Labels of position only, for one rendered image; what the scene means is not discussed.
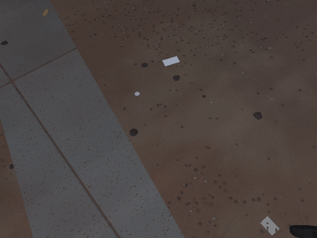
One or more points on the right robot hand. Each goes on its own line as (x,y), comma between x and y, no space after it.
(303,231)

